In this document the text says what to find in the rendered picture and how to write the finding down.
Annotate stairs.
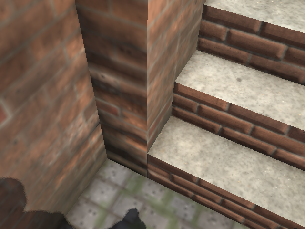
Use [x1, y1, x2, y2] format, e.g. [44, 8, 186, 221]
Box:
[147, 0, 305, 229]

